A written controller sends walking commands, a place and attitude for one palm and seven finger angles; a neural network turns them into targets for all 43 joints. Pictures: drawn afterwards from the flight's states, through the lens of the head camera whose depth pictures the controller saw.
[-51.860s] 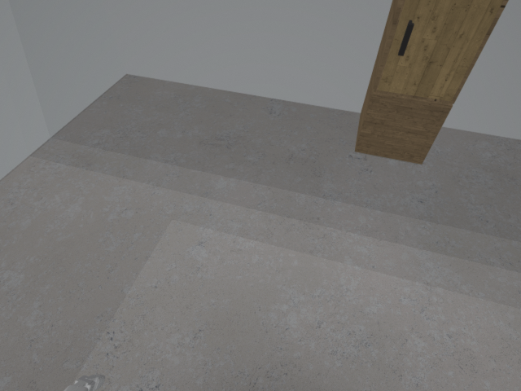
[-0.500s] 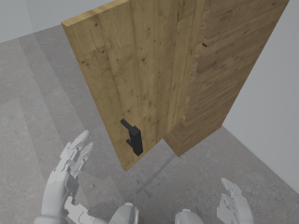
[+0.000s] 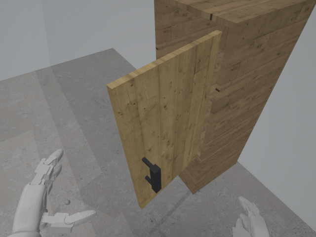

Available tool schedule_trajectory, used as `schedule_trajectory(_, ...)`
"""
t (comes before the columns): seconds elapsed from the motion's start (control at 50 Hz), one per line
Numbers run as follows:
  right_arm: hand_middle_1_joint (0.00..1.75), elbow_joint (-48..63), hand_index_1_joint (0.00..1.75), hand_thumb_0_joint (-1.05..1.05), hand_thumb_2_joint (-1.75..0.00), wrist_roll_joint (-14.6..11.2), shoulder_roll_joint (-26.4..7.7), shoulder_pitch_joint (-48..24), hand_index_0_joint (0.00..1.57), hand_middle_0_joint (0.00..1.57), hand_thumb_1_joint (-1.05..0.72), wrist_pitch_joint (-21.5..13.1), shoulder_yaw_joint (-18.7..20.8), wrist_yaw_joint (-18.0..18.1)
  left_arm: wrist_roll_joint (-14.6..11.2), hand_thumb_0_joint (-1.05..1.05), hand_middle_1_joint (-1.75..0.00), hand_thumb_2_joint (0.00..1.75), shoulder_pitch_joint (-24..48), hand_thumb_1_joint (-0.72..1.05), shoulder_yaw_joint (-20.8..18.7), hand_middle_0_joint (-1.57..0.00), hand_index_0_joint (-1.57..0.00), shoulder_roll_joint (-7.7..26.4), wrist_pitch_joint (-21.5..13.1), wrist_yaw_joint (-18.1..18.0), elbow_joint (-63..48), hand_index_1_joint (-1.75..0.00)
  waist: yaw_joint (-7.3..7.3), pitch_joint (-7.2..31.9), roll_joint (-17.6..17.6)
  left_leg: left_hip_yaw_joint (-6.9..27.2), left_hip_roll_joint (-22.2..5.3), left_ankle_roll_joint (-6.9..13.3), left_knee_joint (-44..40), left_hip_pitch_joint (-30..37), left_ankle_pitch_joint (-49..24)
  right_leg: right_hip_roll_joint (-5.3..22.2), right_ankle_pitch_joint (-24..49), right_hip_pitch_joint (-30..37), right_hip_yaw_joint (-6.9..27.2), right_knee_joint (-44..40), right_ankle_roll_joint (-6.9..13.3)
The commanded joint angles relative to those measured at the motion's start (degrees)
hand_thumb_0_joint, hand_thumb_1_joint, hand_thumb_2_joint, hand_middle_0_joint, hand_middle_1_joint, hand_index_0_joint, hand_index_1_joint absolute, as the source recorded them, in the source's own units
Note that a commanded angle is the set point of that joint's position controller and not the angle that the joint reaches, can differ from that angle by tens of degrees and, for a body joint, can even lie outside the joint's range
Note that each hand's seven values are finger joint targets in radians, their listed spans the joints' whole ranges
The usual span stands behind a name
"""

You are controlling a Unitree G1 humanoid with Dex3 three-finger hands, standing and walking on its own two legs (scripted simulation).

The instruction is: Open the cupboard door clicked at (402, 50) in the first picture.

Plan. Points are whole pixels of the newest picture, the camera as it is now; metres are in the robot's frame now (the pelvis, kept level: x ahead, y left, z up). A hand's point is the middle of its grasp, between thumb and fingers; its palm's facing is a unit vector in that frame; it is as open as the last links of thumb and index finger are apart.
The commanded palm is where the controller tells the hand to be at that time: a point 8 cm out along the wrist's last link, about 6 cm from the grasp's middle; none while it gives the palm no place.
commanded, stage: draw the hand back to the body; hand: left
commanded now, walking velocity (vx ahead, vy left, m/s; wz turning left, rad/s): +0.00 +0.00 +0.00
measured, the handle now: (151, 174) +0.31 +0.06 -0.05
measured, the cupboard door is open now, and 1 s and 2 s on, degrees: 100 100 100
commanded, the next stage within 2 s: step back with the hand held close in 0.78 s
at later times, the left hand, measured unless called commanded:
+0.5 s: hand (12, 154) +0.20 +0.27 +0.21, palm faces +0.48 -0.78 -0.41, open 8.1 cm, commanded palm +0.15 +0.30 +0.21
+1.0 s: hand (19, 159) +0.19 +0.26 +0.20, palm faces +0.46 -0.78 -0.43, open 7.4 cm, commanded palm +0.14 +0.29 +0.21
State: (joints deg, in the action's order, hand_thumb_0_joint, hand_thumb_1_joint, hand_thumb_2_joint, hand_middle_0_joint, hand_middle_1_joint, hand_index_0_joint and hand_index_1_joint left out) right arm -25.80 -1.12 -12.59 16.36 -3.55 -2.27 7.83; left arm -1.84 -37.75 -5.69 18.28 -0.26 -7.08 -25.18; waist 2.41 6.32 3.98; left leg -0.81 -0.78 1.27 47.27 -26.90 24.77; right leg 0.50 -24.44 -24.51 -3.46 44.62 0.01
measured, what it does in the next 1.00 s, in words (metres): stands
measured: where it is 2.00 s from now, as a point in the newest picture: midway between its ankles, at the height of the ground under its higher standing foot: outside the picture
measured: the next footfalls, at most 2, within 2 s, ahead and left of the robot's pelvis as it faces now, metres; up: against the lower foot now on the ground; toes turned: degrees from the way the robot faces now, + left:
none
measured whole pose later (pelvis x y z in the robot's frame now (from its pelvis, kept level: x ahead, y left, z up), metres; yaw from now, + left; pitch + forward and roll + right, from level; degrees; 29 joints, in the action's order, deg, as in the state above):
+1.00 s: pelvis -0.01 -0.01 +0.04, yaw -2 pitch -3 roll -1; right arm -35.7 0.3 -13.1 10.3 -5.6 -1.3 4.5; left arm -2.8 -25.6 -22.2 20.1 -7.0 -6.6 -21.6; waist 3.0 -1.3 4.4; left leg -2.4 -1.8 0.5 25.6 -8.1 14.2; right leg -1.2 -12.3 -5.7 -2.0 21.3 0.6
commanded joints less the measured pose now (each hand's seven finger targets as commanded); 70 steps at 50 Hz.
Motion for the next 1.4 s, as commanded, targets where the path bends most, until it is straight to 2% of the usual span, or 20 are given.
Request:
schedule_trajectory(0.0,0.3,7.6,0.3,0.0,-0.9,0.04,-5.82,-6.15,0.2,0.2,-0.9,-4.5,1.59,0.23,0.2,0.0,-0.3,0.62,5.42,0.23,-7.63,-0.18,-0.18,7.63,-4.1,-1.73,-13.39,-0.3,-0.12,0.3,-0.27,1.74,-0.75,0.03,-12.57,8.04,-14.25,0.0,11.92,3.78,0.3,-11.21,0.86)
schedule_trajectory(0.08,0.3,5.79,0.3,0.0,-0.9,0.14,-5.84,-6.8,0.2,0.2,-0.9,-5.96,1.46,-0.55,0.06,0.0,-0.3,0.68,6.78,0.37,-10.07,-0.18,-0.18,8.21,-4.85,-1.79,-13.82,-0.3,0.39,0.21,0.33,2.09,-1.21,-0.43,-15.89,11.65,-19.35,-0.02,14.98,8.02,0.14,-13.27,0.85)
schedule_trajectory(0.16,0.3,4.28,0.3,0.0,-0.9,0.34,-5.93,-8.2,0.2,0.2,-0.9,-6.2,1.79,-1.31,-0.65,0.0,-0.3,0.74,7.12,0.51,-13.61,-0.19,-0.19,9.23,-4.82,-1.37,-12.23,-0.3,0.9,-1.12,-1.68,1.18,-1.57,-0.62,-18.23,14.0,-24.15,-0.09,19.52,11.92,0.33,-15.94,0.74)
schedule_trajectory(0.28,0.3,2.2,0.3,0.0,-0.9,0.59,-6.17,-9.54,0.2,0.2,-0.9,-6.7,2.02,-2.21,-1.02,0.0,-0.3,0.82,12.49,0.73,-18.21,-0.19,-0.19,11.62,-6.08,-1.27,-13.8,-0.3,1.34,-1.31,1.38,1.04,-1.87,-1.19,-21.77,17.84,-26.9,-0.28,20.75,15.43,0.62,-19.08,0.97)
schedule_trajectory(0.38,0.3,0.74,0.3,0.0,-0.9,0.74,-6.31,-10.88,0.2,0.2,-0.9,-6.59,2.57,-2.47,-1.7,0.0,-0.3,0.9,16.42,0.9,-22.44,-0.2,-0.2,13.48,-6.91,-1.3,-12.46,-0.3,1.63,-2.17,0.39,0.14,-1.66,-1.03,-23.94,19.32,-25.12,-0.44,21.29,17.39,0.93,-21.46,0.99)
schedule_trajectory(0.44,0.3,0.09,0.3,0.0,-0.9,0.69,-6.42,-11.09,0.2,0.2,-0.9,-5.88,2.79,-3.13,-2.02,0.0,-0.3,0.9,13.52,0.9,-18.33,-0.2,-0.2,8.42,-6.51,-0.21,-6.76,-0.3,1.18,-5.84,-1.55,0.2,-1.92,-1.01,-25.15,19.16,-24.32,-0.46,20.25,16.89,0.74,-22.7,0.78)
schedule_trajectory(0.54,0.3,0.38,0.3,0.0,-0.9,1.1,-6.69,-12.12,0.2,0.2,-0.9,-5.74,3.21,-3.19,-1.66,0.0,-0.3,0.9,15.68,0.9,-19.8,-0.2,-0.2,11.21,-7.31,-0.24,-11.14,-0.3,1.74,-2.33,-0.77,0.02,-1.37,-0.71,-26.14,20.42,-23.24,-0.47,20.61,19.57,1.18,-23.26,0.91)
schedule_trajectory(0.62,0.3,-0.2,0.3,0.0,-0.9,1.19,-6.46,-12.65,0.2,0.2,-0.9,-6.07,3.1,-2.73,-1.55,0.0,-0.3,0.9,16.53,0.9,-21.5,-0.2,-0.2,13.19,-7.48,-0.72,-11.97,-0.3,1.92,-3.03,-0.51,-0.39,-0.89,-0.56,-26.28,20.5,-20.63,-0.62,19.58,19.77,1.58,-24.78,1.07)
schedule_trajectory(0.68,0.3,-0.66,0.3,0.0,-0.9,1.13,-6.11,-12.62,0.2,0.2,-0.9,-6.66,3.19,-2.55,-1.48,0.0,-0.3,0.9,16.18,0.9,-20.93,-0.2,-0.2,12.31,-7.69,-0.82,-11.67,-0.3,1.73,-3.57,1.34,-1.01,-0.74,-0.5,-26.24,21.51,-20.23,-0.53,19.5,18.9,1.84,-25.33,0.92)
schedule_trajectory(0.84,0.3,-1.53,0.3,0.0,-0.9,1.23,-6.14,-13.09,0.2,0.2,-0.9,-6.88,3.51,-2.73,-1.77,0.0,-0.3,0.9,15.6,0.9,-19.63,-0.2,-0.2,10.76,-7.74,-0.32,-8.36,-0.3,1.57,-5.74,-1.71,-1.47,-0.73,-0.13,-26.67,21.84,-19.64,-0.53,18.91,18.39,2.24,-26.94,0.53)
schedule_trajectory(0.88,0.3,-2.02,0.3,0.0,-0.9,1.31,-6.31,-13.2,0.2,0.2,-0.9,-6.97,3.54,-2.64,-1.46,0.0,-0.3,0.9,20.36,0.9,-21.15,-0.2,-0.2,13.02,-8.24,-0.67,-10.35,-0.3,1.49,-4.42,0.08,-1.39,-0.53,-0.18,-26.74,22.42,-20.09,-0.56,19.38,18.84,2.38,-26.97,0.67)
schedule_trajectory(0.9,0.3,0.23,0.3,0.0,-0.9,0.85,-7.3,-12.87,0.2,0.2,-0.9,-5.65,3.19,-2.51,-1.19,0.0,-0.3,0.9,24.0,0.9,-27.22,-0.2,-0.2,18.58,-10.5,-0.9,-11.41,-0.3,-1.2,-8.82,-2.64,-1.02,-1.17,0.65,-24.98,18.89,-15.61,1.61,21.64,12.17,8.23,-30.26,0.53)
schedule_trajectory(0.92,0.3,-0.63,0.3,0.0,-0.9,1.09,-6.66,-12.7,0.2,0.2,-0.9,-4.71,3.15,-2.34,-0.76,0.0,-0.3,0.9,23.46,0.9,-27.51,-0.2,-0.2,18.68,-11.42,-0.73,-9.17,-0.3,-1.15,-8.67,-3.38,-0.02,-0.68,0.61,-24.09,18.1,-14.54,2.8,22.17,12.31,8.47,-30.87,0.81)
schedule_trajectory(0.94,0.3,-0.98,0.3,0.0,-0.9,1.34,-6.89,-12.97,0.2,0.2,-0.9,-4.09,3.61,-2.33,-0.79,0.0,-0.3,0.9,17.22,0.9,-24.2,-0.2,-0.2,14.23,-11.41,-0.16,-5.85,-0.3,-1.55,-7.34,-4.47,-0.28,-0.87,0.47,-23.56,18.98,-15.83,3.16,23.39,11.89,8.6,-30.52,0.84)
schedule_trajectory(0.98,0.3,-0.15,0.3,0.0,-0.9,1.45,-7.51,-12.67,0.2,0.2,-0.9,-3.09,4.03,-2.63,-0.7,0.0,-0.3,0.9,13.42,0.9,-21.87,-0.2,-0.2,12.15,-11.71,0.19,-6.88,-0.3,-1.62,-3.9,-1.82,-0.92,-1.37,0.35,-24.02,19.84,-19.36,3.15,26.9,13.27,7.52,-28.53,0.56)
schedule_trajectory(1.02,0.3,0.42,0.3,0.0,-0.9,1.55,-7.57,-13.07,0.2,0.2,-0.9,-2.47,4.32,-2.4,-0.64,0.0,-0.3,0.9,10.84,0.9,-22.82,-0.2,-0.2,12.96,-12.06,-0.1,-8.22,-0.3,-1.32,-0.82,-0.2,-1.17,-1.93,0.22,-24.84,19.88,-23.76,2.76,30.63,15.59,5.9,-26.01,0.2)
schedule_trajectory(1.1,0.3,2.27,0.3,0.0,-0.9,1.21,-7.42,-12.56,0.2,0.2,-0.9,-0.83,4.99,-2.3,-0.85,0.0,-0.3,0.9,7.5,0.9,-25.5,-0.2,-0.2,15.4,-12.06,-0.75,-11.13,-0.3,-1.3,3.83,-3.03,-1.23,-2.74,-0.06,-24.14,19.6,-30.37,2.06,36.46,17.82,5.14,-22.41,-0.31)
schedule_trajectory(1.16,0.3,2.98,0.3,0.0,-0.9,0.89,-7.11,-12.58,0.2,0.2,-0.9,-0.02,5.25,-2.15,-0.95,0.0,-0.3,0.9,6.18,0.9,-26.36,-0.2,-0.2,16.0,-12.04,-1.22,-11.72,-0.3,-1.4,3.43,-3.35,-1.04,-2.87,-0.19,-24.05,17.08,-29.07,2.03,35.88,17.82,5.43,-21.39,-0.34)
schedule_trajectory(1.28,0.3,3.6,0.3,0.0,-0.9,0.75,-7.59,-11.94,0.2,0.2,-0.9,-0.22,5.54,-1.98,-0.58,0.0,-0.3,0.9,5.21,0.9,-26.64,-0.2,-0.2,16.1,-12.93,-2.02,-13.67,-0.3,-1.5,1.95,-0.49,0.27,-3.83,0.46,-25.78,11.05,-22.71,0.8,30.32,18.2,5.23,-18.98,-0.8)
schedule_trajectory(1.38,0.3,3.75,0.3,0.0,-0.9,0.6,-8.16,-11.35,0.2,0.2,-0.9,-1.17,5.6,-2.08,0.19,0.0,-0.3,0.9,5.93,0.9,-26.23,-0.2,-0.2,15.21,-13.8,-2.51,-13.77,-0.3,-1.93,-1.95,0.11,2.09,-4.7,1.94,-28.67,0.37,-4.01,0.1,20.48,19.77,6.09,-17.77,-0.95)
